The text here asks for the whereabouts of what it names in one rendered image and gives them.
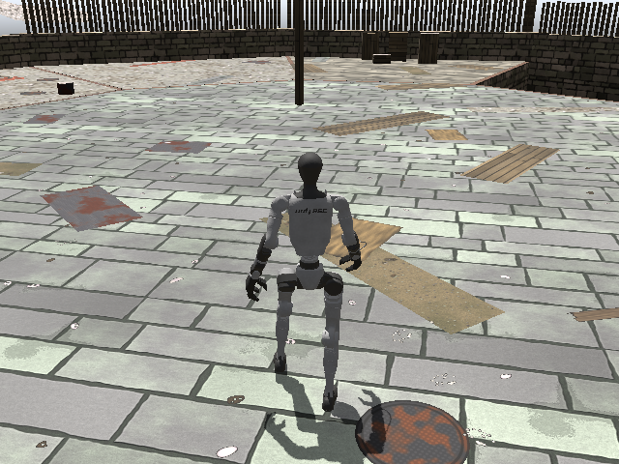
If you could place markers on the left robot foot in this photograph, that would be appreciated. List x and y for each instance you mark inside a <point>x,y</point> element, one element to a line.
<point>279,364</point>

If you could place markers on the right robot upper arm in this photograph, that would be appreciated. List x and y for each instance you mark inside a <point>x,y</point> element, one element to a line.
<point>345,219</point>

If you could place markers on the left robot hand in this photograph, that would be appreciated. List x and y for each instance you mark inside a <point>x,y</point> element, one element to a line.
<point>250,287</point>

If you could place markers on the left robot forearm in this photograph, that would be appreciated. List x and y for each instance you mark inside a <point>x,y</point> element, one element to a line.
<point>260,260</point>

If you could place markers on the right robot forearm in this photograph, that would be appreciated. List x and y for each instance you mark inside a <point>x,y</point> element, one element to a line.
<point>354,251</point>

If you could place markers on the right robot shin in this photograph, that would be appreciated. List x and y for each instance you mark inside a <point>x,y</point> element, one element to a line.
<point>330,363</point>

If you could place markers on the left robot upper arm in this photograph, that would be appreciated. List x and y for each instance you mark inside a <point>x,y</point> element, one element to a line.
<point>278,205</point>

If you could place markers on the right robot hand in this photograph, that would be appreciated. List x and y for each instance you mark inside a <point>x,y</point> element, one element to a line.
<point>355,266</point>

